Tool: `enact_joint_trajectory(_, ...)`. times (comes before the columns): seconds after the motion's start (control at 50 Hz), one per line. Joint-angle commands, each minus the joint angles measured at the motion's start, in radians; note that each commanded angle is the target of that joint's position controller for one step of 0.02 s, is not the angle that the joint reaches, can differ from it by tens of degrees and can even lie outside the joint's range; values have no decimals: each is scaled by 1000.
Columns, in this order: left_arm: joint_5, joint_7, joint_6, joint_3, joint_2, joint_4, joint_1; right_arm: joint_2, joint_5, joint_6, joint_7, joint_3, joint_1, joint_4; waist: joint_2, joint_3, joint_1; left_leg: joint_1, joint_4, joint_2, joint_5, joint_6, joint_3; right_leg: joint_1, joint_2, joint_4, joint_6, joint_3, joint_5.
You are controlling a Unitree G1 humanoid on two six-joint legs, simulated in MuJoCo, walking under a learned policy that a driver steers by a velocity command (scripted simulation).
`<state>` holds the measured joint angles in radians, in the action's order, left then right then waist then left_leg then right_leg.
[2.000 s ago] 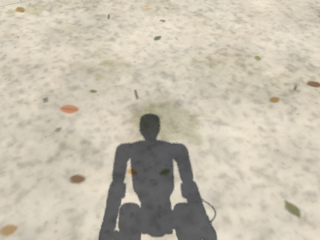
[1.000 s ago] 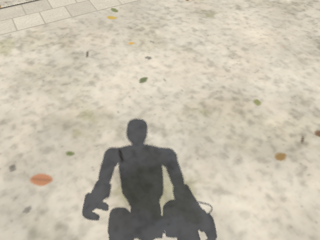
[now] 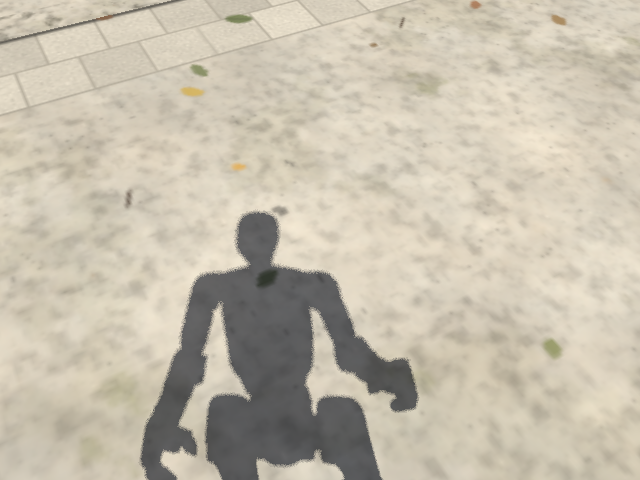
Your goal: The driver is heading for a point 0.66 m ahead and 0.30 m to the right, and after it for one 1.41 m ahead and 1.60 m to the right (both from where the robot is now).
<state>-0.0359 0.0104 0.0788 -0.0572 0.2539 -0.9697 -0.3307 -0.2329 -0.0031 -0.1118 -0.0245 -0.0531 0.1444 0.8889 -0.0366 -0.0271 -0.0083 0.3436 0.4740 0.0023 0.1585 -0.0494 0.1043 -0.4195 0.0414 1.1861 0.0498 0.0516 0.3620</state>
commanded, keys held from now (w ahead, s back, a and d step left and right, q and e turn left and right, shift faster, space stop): w+e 0.92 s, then e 0.08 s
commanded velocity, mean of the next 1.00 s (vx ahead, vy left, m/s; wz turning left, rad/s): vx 0.49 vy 0.00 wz -0.54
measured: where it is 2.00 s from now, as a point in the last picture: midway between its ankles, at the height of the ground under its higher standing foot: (428, 399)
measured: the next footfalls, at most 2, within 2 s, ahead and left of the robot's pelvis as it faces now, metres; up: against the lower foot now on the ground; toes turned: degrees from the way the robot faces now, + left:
right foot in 0.44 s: +0.36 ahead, -0.17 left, +0.00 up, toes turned -18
left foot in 0.92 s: +0.71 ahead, -0.11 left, +0.00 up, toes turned -34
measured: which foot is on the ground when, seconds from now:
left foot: down 0.00-0.42, up 0.44-0.90, down 0.92-1.00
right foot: up 0.00-0.42, down 0.44-0.92, up 0.94-1.00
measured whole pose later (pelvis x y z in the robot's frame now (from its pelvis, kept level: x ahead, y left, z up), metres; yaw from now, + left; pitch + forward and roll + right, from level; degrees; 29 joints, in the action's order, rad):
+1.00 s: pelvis +0.54 -0.13 -0.01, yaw -34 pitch +3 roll +1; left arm -0.03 0.02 0.03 -0.08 0.28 -0.77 -0.35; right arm -0.26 -0.01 -0.13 -0.02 -0.06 0.04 0.74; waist -0.02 -0.01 -0.05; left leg 0.45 0.54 0.03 0.14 -0.02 0.01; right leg -0.27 -0.09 1.03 0.03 0.19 0.55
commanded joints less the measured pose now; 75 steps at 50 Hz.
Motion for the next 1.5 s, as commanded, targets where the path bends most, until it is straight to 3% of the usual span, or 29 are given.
enact_joint_trajectory(0.02, -1, 6, -17, -26, 42, 51, -46, -72, -11, -16, 1, -18, 32, -10, 141, 52, -2, -160, -319, -267, -37, -124, -241, -157, 106, 13, 12, 57, -101)
enact_joint_trajectory(0.2, 16, -19, -31, -31, 25, 148, 175, -143, -13, -5, 44, -37, 105, 33, 79, -36, 29, -239, -362, -253, -216, -109, 16, -301, 88, -339, -13, 17, -431)
enact_joint_trajectory(0.32, 14, -60, -31, -15, 10, 248, 346, -177, 9, 31, 51, -51, 198, 59, 71, -88, 84, -440, -285, -311, -331, -98, 86, -356, 67, -501, 20, -85, -327)
enact_joint_trajectory(0.38, 12, -72, -37, -34, 53, 272, 295, -218, 20, 48, 56, -63, 156, 41, 125, -19, 21, -465, -117, -313, -765, -67, 133, -179, -17, -521, 69, -173, -184)
enact_joint_trajectory(0.42, 6, -65, -38, -81, 137, 224, 57, -235, 29, 60, 58, -65, 112, 26, 126, 113, -121, -382, 222, -269, -894, -25, 164, 162, -106, -612, 132, -199, -212)
enact_joint_trajectory(0.44, 9, -42, -46, -120, 231, 185, -101, -214, 16, 52, 58, -57, 114, 6, 25, 200, -181, -137, 532, -220, -587, 25, 163, 467, -15, -663, 187, -8, -210)
enact_joint_trajectory(0.46, 6, -35, -36, -128, 331, 191, -67, -38, -19, 20, 38, -6, 208, -47, -224, 268, -39, 319, 875, -8, 392, 80, 49, 779, 238, -742, 367, 551, -130)
enact_joint_trajectory(0.48, 23, -40, -23, -104, 258, 213, -120, -112, 28, -30, 22, -15, 105, -75, -124, 387, -108, 439, 980, 20, 431, 61, -178, 839, 306, -901, 407, 784, -45)
enact_joint_trajectory(0.5, 30, -41, -10, -87, 194, 206, -82, -153, 62, -52, 15, -26, 6, -102, -71, 246, -116, 524, 952, -34, 331, 29, -189, 759, 274, -909, 343, 628, -132)
enact_joint_trajectory(0.56, 27, -36, -1, -52, 97, 258, 111, -164, 14, -37, 28, -42, 36, -78, 30, 106, 11, 321, 720, -135, 163, 31, -193, 362, 157, -930, 255, 328, -382)
enact_joint_trajectory(0.64, 22, -12, 5, -62, 154, 259, 75, -121, -12, 4, 34, -38, -15, -115, 25, 59, 27, 282, 514, -116, 50, 93, -157, 216, 112, -974, 253, 236, -498)
enact_joint_trajectory(0.74, 15, 4, -6, -64, 163, 245, 2, -87, -2, -2, 24, -20, -198, -174, -42, 21, -43, 219, 142, -38, -239, 98, -142, 172, 43, -954, 179, 187, -361)
enact_joint_trajectory(0.84, 9, 9, -17, -64, 156, 227, -48, -135, 12, -22, 4, -28, -256, -217, -66, 22, -60, 182, 13, -11, -197, 70, -177, 286, 95, -851, 157, 310, -291)
enact_joint_trajectory(0.9, 14, 16, -29, -62, 150, 244, -12, -172, 10, -40, 2, -47, -128, -190, -104, 64, 16, 6, -47, 8, -107, 25, -152, 308, 78, -727, 126, 354, -394)
enact_joint_trajectory(0.92, 19, 11, -27, -47, 112, 261, 8, -207, -4, -45, 8, -62, -6, -168, -82, 158, 76, -202, -32, -54, -115, -18, -193, 248, 24, -566, 92, 310, -424)
enact_joint_trajectory(0.94, 41, 12, -26, -28, 63, 291, 5, -275, -19, -41, 17, -77, 153, -158, 54, 304, 128, -471, -5, -242, -170, -76, -379, 94, -67, -257, 39, 202, -220)
enact_joint_trajectory(0.96, 4, 13, -19, -19, 32, 315, -162, -320, -31, -26, 9, -86, 181, -130, 435, 394, 28, -718, -100, -448, -136, -243, -842, -248, -170, 26, -20, 136, 281)
enact_joint_trajectory(0.98, -2, 18, -25, -39, 151, 278, -155, -206, -9, -19, 8, -61, 130, -165, 278, 316, 44, -655, -108, -439, -104, -218, -820, -332, -86, 147, -40, 175, 250)
enact_joint_trajectory(1.02, 17, 23, -48, -58, 194, 302, -2, -130, -12, 2, 14, -33, 29, -191, 84, 151, 43, -393, -92, -355, -425, -162, -473, -291, -27, 150, -72, 104, 131)
enact_joint_trajectory(1.12, 10, 18, -91, -45, 92, 359, 31, -168, -17, 15, 23, -44, -26, -154, 162, 81, -13, -175, -194, -277, -597, -177, -201, -204, 32, -61, -93, 19, 23)
enact_joint_trajectory(1.24, 19, -12, -96, -39, 90, 404, 132, -209, 4, 58, 47, -54, -52, -143, 142, 117, 14, -208, -209, -276, -490, -154, -35, -106, 37, -349, -80, -39, -229)
enact_joint_trajectory(1.34, 20, -41, -108, -54, 120, 456, 205, -248, 32, 80, 39, -66, -23, -128, 159, 81, 32, -278, -119, -313, -411, -116, -17, -57, 6, -530, -31, -89, -150)
enact_joint_trajectory(1.38, 23, -43, -107, -68, 132, 446, 148, -243, 47, 86, 40, -66, -35, -127, 144, 99, -9, -275, 17, -285, -437, -67, 23, 63, -36, -696, 10, -120, -227)
enact_joint_trajectory(1.4, 30, -29, -104, -90, 188, 428, 71, -216, 39, 85, 36, -61, 18, -112, 65, 144, -35, -204, 184, -220, -390, -9, 66, 230, -42, -779, 52, -74, -430)
enact_joint_trajectory(1.42, 42, -3, -103, -121, 320, 437, 0, -162, -11, 79, 30, -40, 22, -151, -186, 217, -33, 80, 504, -121, 52, 73, 109, 489, 202, -734, 162, 252, -929)
enact_joint_trajectory(1.44, 58, -6, -94, -110, 336, 466, 34, -145, -26, 75, 25, -25, 17, -187, -268, 323, -17, 306, 755, 7, 552, 112, -40, 570, 373, -764, 376, 532, -929)
enact_joint_trajectory(1.46, 50, -18, -80, -91, 267, 465, 41, -198, -1, 79, 21, -42, -33, -175, -108, 321, -60, 327, 822, -27, 510, 106, -158, 515, 331, -788, 346, 454, -856)
enact_joint_trajectory(1.48, 40, -18, -70, -79, 238, 458, 82, -195, 17, 85, 24, -41, -55, -184, -74, 251, -33, 339, 803, -46, 433, 90, -165, 448, 271, -787, 283, 356, -755)
enact_joint_trajectory(1.5, 27, -16, -71, -74, 219, 456, 125, -186, 8, 92, 34, -41, -45, -169, -17, 196, -7, 333, 737, -63, 362, 91, -167, 371, 214, -801, 225, 298, -640)
Velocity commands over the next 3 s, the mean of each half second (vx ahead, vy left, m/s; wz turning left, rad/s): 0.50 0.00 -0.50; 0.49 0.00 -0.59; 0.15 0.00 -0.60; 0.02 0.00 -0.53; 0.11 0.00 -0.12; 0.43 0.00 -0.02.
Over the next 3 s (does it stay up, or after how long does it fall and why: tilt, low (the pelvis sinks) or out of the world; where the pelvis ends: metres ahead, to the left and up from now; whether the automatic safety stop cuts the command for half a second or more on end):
stays up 0.75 -0.45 -0.01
